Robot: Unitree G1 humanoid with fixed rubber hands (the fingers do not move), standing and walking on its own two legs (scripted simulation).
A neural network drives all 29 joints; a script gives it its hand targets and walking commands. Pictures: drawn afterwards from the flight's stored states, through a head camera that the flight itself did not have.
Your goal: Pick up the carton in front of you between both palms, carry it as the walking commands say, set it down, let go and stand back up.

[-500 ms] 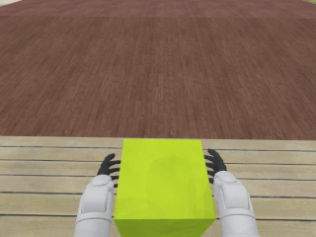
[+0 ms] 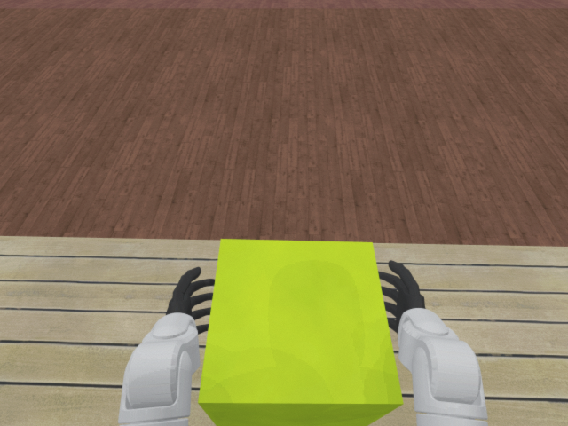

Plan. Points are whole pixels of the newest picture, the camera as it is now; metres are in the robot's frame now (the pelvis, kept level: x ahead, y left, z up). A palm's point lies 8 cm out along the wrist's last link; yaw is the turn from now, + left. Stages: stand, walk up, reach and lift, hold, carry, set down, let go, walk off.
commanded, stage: carry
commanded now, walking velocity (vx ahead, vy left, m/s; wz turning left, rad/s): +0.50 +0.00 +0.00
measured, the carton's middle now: (292, 343) +0.28 +0.00 -0.01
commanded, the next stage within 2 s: none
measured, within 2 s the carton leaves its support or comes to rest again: neither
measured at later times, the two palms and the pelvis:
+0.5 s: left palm (207, 197) +0.51 +0.14 +0.08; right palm (377, 199) +0.49 -0.16 +0.08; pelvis +0.27 +0.00 -0.01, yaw -2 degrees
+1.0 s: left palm (215, 116) +0.83 +0.16 +0.08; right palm (336, 113) +0.83 -0.14 +0.08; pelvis +0.59 +0.02 -0.02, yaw -1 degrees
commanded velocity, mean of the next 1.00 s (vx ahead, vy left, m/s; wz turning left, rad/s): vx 0.50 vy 0.00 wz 0.00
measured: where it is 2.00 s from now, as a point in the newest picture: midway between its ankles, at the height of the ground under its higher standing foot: (279, 239)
